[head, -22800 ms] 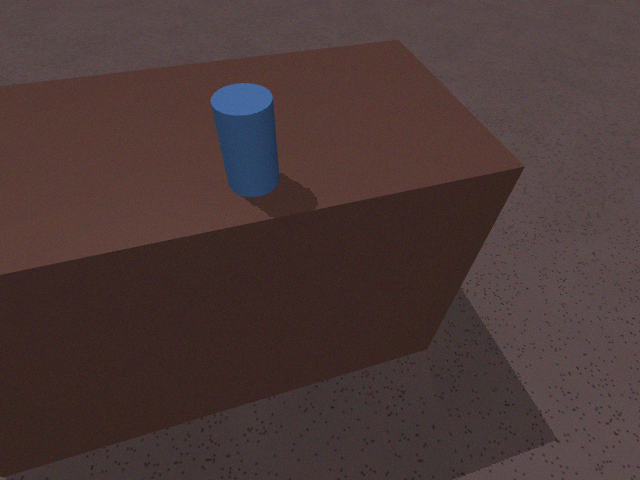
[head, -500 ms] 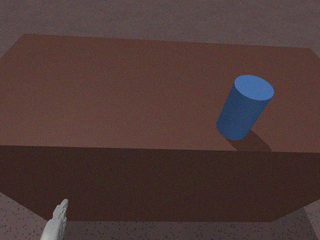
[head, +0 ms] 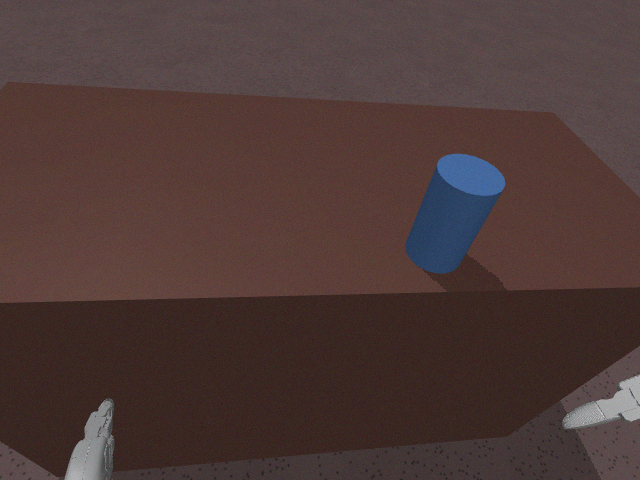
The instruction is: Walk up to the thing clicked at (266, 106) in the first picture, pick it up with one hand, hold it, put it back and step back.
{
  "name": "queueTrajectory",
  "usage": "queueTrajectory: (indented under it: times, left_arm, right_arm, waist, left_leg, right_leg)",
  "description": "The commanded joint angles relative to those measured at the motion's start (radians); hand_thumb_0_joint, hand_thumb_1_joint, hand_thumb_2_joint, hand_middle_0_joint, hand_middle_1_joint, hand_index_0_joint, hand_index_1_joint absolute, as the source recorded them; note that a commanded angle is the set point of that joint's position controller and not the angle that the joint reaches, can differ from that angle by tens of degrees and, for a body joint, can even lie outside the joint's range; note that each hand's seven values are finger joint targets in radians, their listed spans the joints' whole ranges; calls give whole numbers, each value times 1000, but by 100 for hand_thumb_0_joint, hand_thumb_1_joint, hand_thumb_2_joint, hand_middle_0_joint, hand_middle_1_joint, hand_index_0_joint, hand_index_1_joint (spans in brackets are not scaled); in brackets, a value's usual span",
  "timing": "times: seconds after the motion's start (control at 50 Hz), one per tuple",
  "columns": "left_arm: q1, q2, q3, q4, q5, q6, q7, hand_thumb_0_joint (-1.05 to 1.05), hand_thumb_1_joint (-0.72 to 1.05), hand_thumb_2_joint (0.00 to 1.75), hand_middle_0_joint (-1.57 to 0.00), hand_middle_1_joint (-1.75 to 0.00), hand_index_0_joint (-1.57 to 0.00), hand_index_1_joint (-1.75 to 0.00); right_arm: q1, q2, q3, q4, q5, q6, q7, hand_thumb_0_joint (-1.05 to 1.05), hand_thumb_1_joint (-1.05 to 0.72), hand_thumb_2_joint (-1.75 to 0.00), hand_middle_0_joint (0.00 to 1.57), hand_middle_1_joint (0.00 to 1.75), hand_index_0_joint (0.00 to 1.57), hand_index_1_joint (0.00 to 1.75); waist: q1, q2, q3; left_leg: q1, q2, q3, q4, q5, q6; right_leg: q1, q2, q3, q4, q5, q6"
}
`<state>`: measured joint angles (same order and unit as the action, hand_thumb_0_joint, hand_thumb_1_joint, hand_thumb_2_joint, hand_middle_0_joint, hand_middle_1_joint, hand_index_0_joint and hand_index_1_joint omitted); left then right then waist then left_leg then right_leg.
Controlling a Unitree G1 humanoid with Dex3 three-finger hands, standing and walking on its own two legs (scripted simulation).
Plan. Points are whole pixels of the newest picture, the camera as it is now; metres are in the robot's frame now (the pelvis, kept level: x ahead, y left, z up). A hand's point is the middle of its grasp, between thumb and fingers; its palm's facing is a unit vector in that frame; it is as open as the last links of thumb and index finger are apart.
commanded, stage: sink last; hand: right
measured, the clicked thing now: (449, 216) +0.43 -0.21 +0.11
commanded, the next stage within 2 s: home in 0.40 s
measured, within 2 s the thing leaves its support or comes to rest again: neither
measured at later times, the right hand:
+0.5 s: hand out of the picture +0.15 -0.26 +0.23, palm faces +0.50 +0.70 -0.51, open 17.5 cm
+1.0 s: hand (494, 452) +0.14 -0.21 +0.01, palm faces +0.16 +0.94 -0.31, open 17.4 cm
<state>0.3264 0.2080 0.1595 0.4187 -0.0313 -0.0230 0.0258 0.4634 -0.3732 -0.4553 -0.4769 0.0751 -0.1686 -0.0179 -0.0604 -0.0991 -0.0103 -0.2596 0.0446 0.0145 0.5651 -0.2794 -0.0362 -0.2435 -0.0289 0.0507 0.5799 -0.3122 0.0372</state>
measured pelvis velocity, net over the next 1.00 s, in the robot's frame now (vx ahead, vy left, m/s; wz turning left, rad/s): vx -0.02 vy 0.00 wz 0.01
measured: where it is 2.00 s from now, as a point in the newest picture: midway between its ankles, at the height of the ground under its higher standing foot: outside the picture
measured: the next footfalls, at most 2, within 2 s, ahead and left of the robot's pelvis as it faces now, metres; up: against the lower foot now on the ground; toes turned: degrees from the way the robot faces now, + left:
none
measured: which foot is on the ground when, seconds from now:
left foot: down 0.00-1.00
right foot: down 0.00-1.00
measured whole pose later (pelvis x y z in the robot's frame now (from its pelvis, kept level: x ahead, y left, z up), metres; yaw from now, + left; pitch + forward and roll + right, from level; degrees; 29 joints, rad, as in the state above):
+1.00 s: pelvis -0.02 +0.00 +0.01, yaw +0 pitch -3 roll +0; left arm 0.21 0.19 0.07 0.60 -0.01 -0.15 0.04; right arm 0.53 -0.21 -0.13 0.06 0.01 -0.26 -0.01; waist -0.01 -0.04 0.07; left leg -0.23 0.05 0.01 0.49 -0.22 -0.04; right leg -0.21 -0.02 0.04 0.50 -0.25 0.03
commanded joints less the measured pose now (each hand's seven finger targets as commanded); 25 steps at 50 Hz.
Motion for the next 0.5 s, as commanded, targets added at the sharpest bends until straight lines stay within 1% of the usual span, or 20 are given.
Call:
queueTrajectory:
  times: [0.0,0.02,0.04,0.06,0.08,0.1,0.14,0.16,0.2,0.26,0.28,0.3,0.32,0.36,0.38,0.4,0.42,0.44,0.46,0.48]
  left_arm:
    - [25,170,107,-193,-4,-81,38,0,-48,2,-5,-6,-7,-4]
    - [68,152,106,-154,-7,-81,36,0,-48,2,-6,-6,-7,-4]
    - [46,161,122,-158,-9,-87,35,0,-48,3,-5,-6,-7,-4]
    - [42,153,114,-143,-10,-93,30,0,-48,3,-5,-6,-7,-4]
    - [40,105,81,-103,-10,-101,23,0,-48,2,-5,-6,-7,-4]
    - [36,87,67,-88,-10,-109,17,0,-48,2,-5,-5,-7,-4]
    - [7,69,45,-58,-9,-121,10,0,-48,3,-5,-5,-7,-4]
    - [-11,52,26,-21,-8,-121,4,0,-48,3,-5,-6,-7,-4]
    - [-68,37,7,-7,-1,-132,2,0,-50,3,-5,-5,-6,-4]
    - [-221,55,-12,-60,11,-161,7,0,-52,4,-5,-5,-6,-5]
    - [-264,80,4,-71,14,-171,13,0,-52,5,-5,-5,-5,-5]
    - [-255,128,45,-67,18,-178,23,0,-53,5,-5,-5,-5,-5]
    - [-264,151,56,-79,22,-184,27,0,-53,5,-5,-5,-5,-5]
    - [-272,150,40,-123,27,-194,30,0,-52,6,-5,-5,-5,-5]
    - [-224,109,12,-83,28,-191,27,0,-52,6,-5,-5,-5,-5]
    - [-209,140,34,-122,25,-195,32,0,-53,6,-6,-5,-5,-6]
    - [-139,95,10,-82,23,-189,29,0,-53,7,-5,-5,-5,-6]
    - [-118,127,32,-125,21,-192,30,0,-53,7,-6,-5,-5,-6]
    - [-87,179,80,-146,19,-193,34,0,-52,6,-6,-5,-5,-6]
    - [-35,156,60,-129,14,-188,27,0,-52,6,-6,-5,-5,-6]
  right_arm:
    - [-85,-114,-30,-114,8,-69,-1,0,57,-5,5,6,5,6]
    - [-105,-120,-35,-138,10,-75,3,0,56,-5,5,6,5,6]
    - [-129,-125,-27,-161,9,-82,7,0,59,-5,5,6,5,6]
    - [-145,-128,-27,-172,12,-92,10,0,60,-5,5,6,5,6]
    - [-153,-134,-29,-188,10,-103,11,0,59,-5,5,6,5,6]
    - [-154,-131,-22,-192,8,-113,13,0,59,-5,5,6,5,6]
    - [-147,-169,-59,-170,10,-134,8,0,59,-5,5,6,5,6]
    - [-145,-207,-97,-155,13,-145,4,0,59,-5,5,6,5,6]
    - [-162,-224,-117,-166,8,-168,-4,0,61,-4,5,6,5,6]
    - [-181,-250,-160,-182,6,-199,-23,0,58,-5,5,6,5,6]
    - [-188,-268,-173,-191,2,-206,-30,0,58,-5,5,6,5,6]
    - [-199,-281,-191,-156,-1,-211,-38,0,58,-5,5,6,5,6]
    - [-181,-272,-196,-106,-4,-216,-42,0,57,-5,5,6,5,6]
    - [-177,-245,-181,-40,-9,-231,-41,0,56,-5,5,6,5,6]
    - [-164,-252,-190,6,-13,-238,-39,0,54,-6,5,6,6,6]
    - [-125,-193,-145,87,-10,-234,-31,0,52,-6,5,6,6,6]
    - [-115,-199,-145,77,-11,-242,-23,0,53,-6,5,6,6,6]
    - [-109,-190,-131,104,-10,-243,-16,0,51,-6,5,6,6,6]
    - [-90,-186,-132,130,-4,-244,-10,0,50,-6,5,6,6,6]
    - [-84,-184,-116,123,-4,-245,-3,0,50,-6,5,6,6,6]
  waist:
    - [50,201,-11]
    - [46,167,10]
    - [52,138,36]
    - [50,122,81]
    - [39,89,107]
    - [39,65,120]
    - [19,40,135]
    - [2,23,142]
    - [-13,-10,92]
    - [-43,-20,-6]
    - [-45,-14,-26]
    - [-30,10,-31]
    - [-31,47,-28]
    - [-33,121,-53]
    - [-32,152,-21]
    - [-15,205,-6]
    - [-21,210,18]
    - [-1,229,5]
    - [4,287,-16]
    - [4,251,-13]
  left_leg:
    - [-2,-30,62,-103,82,10]
    - [-22,-27,60,-107,50,12]
    - [-43,-29,57,-115,9,15]
    - [-61,-31,57,-124,-42,16]
    - [-65,-28,56,-133,-79,18]
    - [-71,-25,52,-136,-90,18]
    - [-64,-12,36,-150,-120,18]
    - [-57,-10,30,-155,-151,20]
    - [-19,-14,32,-143,-116,24]
    - [48,-9,16,-148,-119,26]
    - [62,-8,13,-154,-139,27]
    - [61,-11,15,-159,-147,26]
    - [66,-10,16,-167,-166,26]
    - [97,0,4,-179,-178,19]
    - [83,7,-5,-194,-203,16]
    - [68,5,-3,-204,-217,13]
    - [49,3,-1,-211,-209,12]
    - [40,8,-6,-218,-205,10]
    - [47,-6,15,-207,-153,7]
    - [46,-13,27,-193,-95,9]
  right_leg:
    - [33,37,-82,-113,135,-51]
    - [30,41,-86,-127,104,-49]
    - [21,42,-87,-144,64,-48]
    - [-2,42,-88,-159,12,-48]
    - [-22,47,-88,-166,-22,-47]
    - [-34,52,-92,-170,-36,-46]
    - [-65,61,-96,-162,-54,-46]
    - [-91,63,-93,-161,-77,-46]
    - [-95,61,-89,-159,-59,-44]
    - [-97,60,-84,-146,-41,-40]
    - [-99,60,-82,-147,-55,-40]
    - [-90,58,-79,-149,-59,-41]
    - [-84,55,-76,-150,-63,-41]
    - [-76,53,-75,-137,-36,-39]
    - [-71,54,-79,-133,-37,-39]
    - [-56,48,-77,-138,-33,-40]
    - [-38,47,-82,-143,-21,-40]
    - [-7,51,-87,-141,-5,-40]
    - [14,44,-82,-148,30,-46]
    - [31,45,-84,-164,54,-47]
